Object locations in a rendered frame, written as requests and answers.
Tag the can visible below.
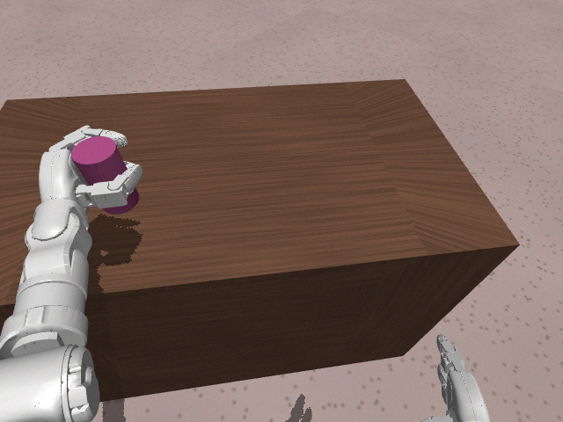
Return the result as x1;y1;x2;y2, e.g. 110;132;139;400
71;136;139;215

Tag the left robot arm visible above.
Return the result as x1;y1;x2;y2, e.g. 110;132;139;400
0;199;100;422

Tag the right robot hand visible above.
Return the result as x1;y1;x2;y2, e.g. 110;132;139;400
421;334;490;422

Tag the left robot hand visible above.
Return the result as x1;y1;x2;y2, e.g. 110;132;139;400
39;126;143;214

